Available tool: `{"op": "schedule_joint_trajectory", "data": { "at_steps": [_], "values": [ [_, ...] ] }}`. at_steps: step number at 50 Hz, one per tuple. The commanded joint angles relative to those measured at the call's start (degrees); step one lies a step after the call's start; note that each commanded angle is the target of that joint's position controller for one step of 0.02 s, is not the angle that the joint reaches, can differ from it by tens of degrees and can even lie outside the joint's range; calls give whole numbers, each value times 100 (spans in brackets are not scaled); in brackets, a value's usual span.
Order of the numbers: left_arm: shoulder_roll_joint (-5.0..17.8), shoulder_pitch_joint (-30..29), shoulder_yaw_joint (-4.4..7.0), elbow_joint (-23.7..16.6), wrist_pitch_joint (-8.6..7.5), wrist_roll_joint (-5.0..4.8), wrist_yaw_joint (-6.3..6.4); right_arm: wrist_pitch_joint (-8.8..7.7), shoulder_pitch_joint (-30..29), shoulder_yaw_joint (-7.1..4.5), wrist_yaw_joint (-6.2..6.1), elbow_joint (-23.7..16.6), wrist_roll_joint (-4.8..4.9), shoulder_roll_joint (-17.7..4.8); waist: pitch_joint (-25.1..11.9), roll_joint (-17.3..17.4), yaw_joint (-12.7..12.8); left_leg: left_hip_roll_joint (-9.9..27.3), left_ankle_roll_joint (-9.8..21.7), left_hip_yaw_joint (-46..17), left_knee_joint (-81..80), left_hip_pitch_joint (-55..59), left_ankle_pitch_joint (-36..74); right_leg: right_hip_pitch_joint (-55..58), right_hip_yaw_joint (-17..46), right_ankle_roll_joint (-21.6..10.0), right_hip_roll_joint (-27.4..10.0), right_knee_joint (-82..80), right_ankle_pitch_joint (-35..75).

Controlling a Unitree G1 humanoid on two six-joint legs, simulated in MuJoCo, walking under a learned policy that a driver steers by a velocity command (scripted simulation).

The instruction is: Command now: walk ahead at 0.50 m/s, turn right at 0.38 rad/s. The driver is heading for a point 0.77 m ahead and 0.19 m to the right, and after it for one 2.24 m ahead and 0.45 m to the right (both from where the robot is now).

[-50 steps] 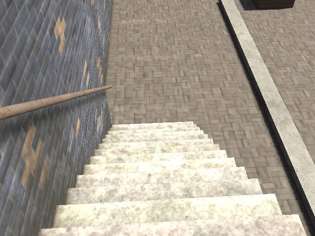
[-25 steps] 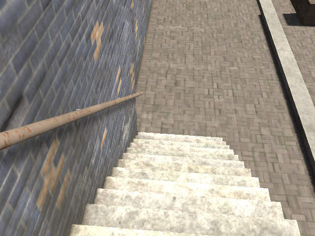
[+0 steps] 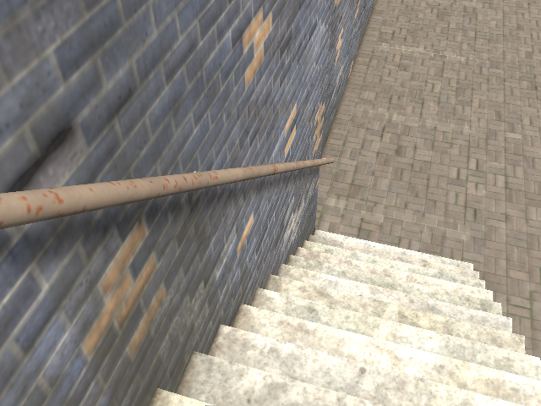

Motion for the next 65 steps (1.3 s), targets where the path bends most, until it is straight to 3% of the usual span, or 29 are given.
{"op": "schedule_joint_trajectory", "data": {
  "at_steps": [1, 3, 8, 10, 11, 12, 13, 16, 18, 22, 24, 27, 30, 34, 37, 41, 43, 44, 45, 46, 48, 49, 50, 52, 56, 59, 62, 64, 65],
  "values": [
    [362, -188, -127, -487, 125, 88, -88, -82, -592, 56, 67, -432, -99, -229, 722, -273, -271, -180, 179, 568, -1117, 1720, 1385, -1976, 2018, -1149, -876, -967, -19],
    [664, -362, -85, -688, 205, 26, -179, -28, -692, 62, 127, -723, -47, -259, 860, -327, -228, -518, 97, 1014, -1123, 3656, 168, -3291, 1764, -1018, -655, -1092, -891],
    [1081, 151, 76, -467, 290, -177, -144, 58, -1359, -72, 14, -1076, 32, -464, 1242, -645, 390, -386, 280, 182, -5387, 2804, -1183, 717, 3276, -1013, -857, 384, 739],
    [1056, -338, -11, -789, 443, -177, -427, -103, 702, -348, -37, -368, 89, -901, 546, -244, -555, -36, 529, 655, -6109, 5746, 277, -306, 2782, -533, -421, 2451, 1134],
    [584, 416, -50, -606, 451, -59, -632, -240, 2091, -632, -103, 5, 29, -1147, -123, 309, -806, 472, 1096, 608, -5045, 8138, 578, -1885, 1894, 148, -52, 3931, 1107],
    [338, 905, 4, -526, 457, -443, -762, -267, 2903, -825, -57, 153, -70, -1479, -1055, 1164, -1010, 1276, 1829, 425, -2351, 10234, 4024, -4127, 1006, 519, 396, 6755, -1343],
    [329, 1122, -25, -918, 412, -568, -771, -272, 2391, -940, 13, 4, 94, -1881, -1845, 1156, -612, 2030, 2198, 229, -1756, 10537, 5383, -4865, 662, 585, 5, 7385, -1246],
    [390, -650, -175, -1521, 433, -362, -496, -130, 926, -808, -22, -132, 139, -1163, 18, -483, -627, 2005, 2039, -585, -3710, 6644, -2151, -5187, 832, 656, -1007, 6265, 701],
    [340, -534, -93, -1152, 493, -323, -538, -432, 1287, -446, -141, 313, -21, 191, 1471, -289, -219, 1042, 1432, 247, -3937, 4110, -2053, -4594, 811, 357, -1743, 3674, 3322],
    [512, -304, 183, -549, 499, -94, -946, -482, 1170, -481, -240, 563, 197, -474, 753, 472, -92, 868, 1308, 505, -3611, 2382, -2242, -2688, 324, 282, -1224, 2835, 4954],
    [646, -996, 195, -734, 432, -75, -756, -567, 1453, -396, -390, 740, 184, -272, 752, 486, -375, 1179, 1164, 288, -3254, 4179, -2245, -4148, 878, 305, -1450, 1243, 5662],
    [741, -1646, 161, -708, 436, -109, -745, -532, 1524, -299, -382, 842, -64, -295, 877, 294, -565, 764, 971, 1002, -2967, 2887, -4224, -2321, 266, 313, -1225, 306, 7195],
    [946, -2077, 216, -834, 421, -109, -750, -522, 2126, -177, -394, 1225, 26, -248, 1169, 35, -706, 1086, 1111, 573, -2512, 3665, -4405, -2587, 448, 297, -1294, -123, 6357],
    [590, -3604, 58, -1099, 437, -98, -610, -304, 3578, -245, -689, 1846, 175, -97, 1468, -63, -1684, 1353, 1284, 37, -1728, 5878, -4427, -3828, 136, 471, -1507, -2171, 5713],
    [560, -4016, 61, -1360, 551, -135, -595, -202, 3097, -296, -638, 1853, 140, -98, 1611, 40, -1507, 1347, 1267, 293, -1908, 4794, -3345, -1759, -357, 488, -1285, -2600, 4871],
    [800, -2750, 240, -795, 596, 14, -516, -155, 2601, -530, -448, 2172, 66, -722, 1185, -379, -960, 1208, 1129, 660, -38, 4963, -2742, 244, -331, 171, -1361, -3903, 4976],
    [1435, -81, 665, 127, 524, 46, -481, -54, 2299, -605, -69, 2236, 30, -1077, 328, -978, 130, 71, 571, 1724, 3067, 3580, -3750, 3834, -1048, -74, -1109, -4314, 6254],
    [1663, 794, 735, 450, 642, 166, -455, 4, 1939, -657, 170, 2126, 65, -817, -414, -1454, 374, -557, 267, 1638, 5088, 1648, -6879, 5892, -100, -548, -1576, -3119, 7607],
    [2151, 892, 906, 414, 630, -14, -390, -165, 1843, -597, 338, 1556, 99, -426, -1615, -1269, 188, -526, 247, 1074, 5536, 888, -7304, 7209, 570, -1148, -2234, -1476, 8879],
    [2067, 813, 916, 418, 542, 17, -370, -377, 719, -631, 212, 833, 373, -574, -1216, -846, 456, -469, 94, 975, 5689, -174, -7677, 6888, 1002, -1409, -2662, -1628, 8767],
    [1530, -823, 745, -27, 457, -204, -553, -539, 116, -510, -97, 125, 647, -442, -42, 79, -197, 105, 137, 351, 3878, -521, -6980, 4101, 1515, -1479, -3283, -2439, 5062],
    [834, -1375, 451, -306, 383, -166, -571, -484, 786, -516, -197, 404, 460, -425, 630, 864, -652, 432, 255, -168, 1697, 492, -5133, 2111, 1019, -1169, -2974, -2589, 4558],
    [710, -1703, 376, -543, 395, -291, -555, -414, 1069, -672, -232, 771, 399, -710, 1192, 747, -885, 336, 280, 134, -74, 2112, -3678, 97, 531, -1185, -2455, -2983, 4602],
    [1096, -1341, 415, -486, 315, -70, -547, -201, 1333, -444, 14, 850, 268, -69, 856, -448, -1106, -197, 316, 603, 653, 3833, -2289, -1557, 607, -1210, -1858, -2579, 4210],
    [680, -1175, 158, -720, 157, -86, -370, -360, 782, -410, -28, 507, 156, -409, 618, -185, -743, 128, 183, -377, -2084, 3498, 200, -1237, 1239, -694, -1469, -954, 1564],
    [1168, -1372, 179, -1223, 327, 47, -317, -398, 844, -411, -65, 184, 277, -406, 618, -333, -955, -523, -120, 437, -2032, 5423, -411, -2519, 1207, -531, -1074, 74, 952],
    [1380, -1376, 195, -1321, 429, -283, -383, -287, 1193, -654, -38, 310, 301, -1022, 1138, -199, -1170, -351, 35, 436, -4758, 5528, -1428, -1446, 1467, -169, -1207, 1318, 590],
    [1727, -823, 244, -1031, 582, 44, -715, -300, 2275, -1004, -74, 758, 351, -1602, 446, 65, -1482, -124, 672, 660, -5001, 7099, -583, -1224, 1534, 120, -1118, 3295, 2287],
    [884, 466, 190, -694, 495, -174, -955, -318, 3365, -1192, -38, 1119, 34, -2083, -476, 1313, -1487, 583, 1800, 168, -2816, 8816, 3225, -2730, 939, 551, -224, 6070, -111]
  ]
}}
Keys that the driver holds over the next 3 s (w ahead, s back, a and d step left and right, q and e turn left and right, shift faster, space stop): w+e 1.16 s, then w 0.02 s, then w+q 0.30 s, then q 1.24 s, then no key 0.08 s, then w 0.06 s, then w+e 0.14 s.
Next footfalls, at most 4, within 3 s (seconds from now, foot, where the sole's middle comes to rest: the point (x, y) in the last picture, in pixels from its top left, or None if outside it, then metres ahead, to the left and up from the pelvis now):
0.22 left None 0.25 0.14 -0.92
0.86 right None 0.45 -0.16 -1.12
1.28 left None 0.72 -0.04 -1.32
1.82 right None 0.87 -0.40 -1.52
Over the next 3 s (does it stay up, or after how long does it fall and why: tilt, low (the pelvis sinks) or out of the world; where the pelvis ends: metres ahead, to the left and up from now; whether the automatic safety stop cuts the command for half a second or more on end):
stays up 0.88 -0.23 -0.78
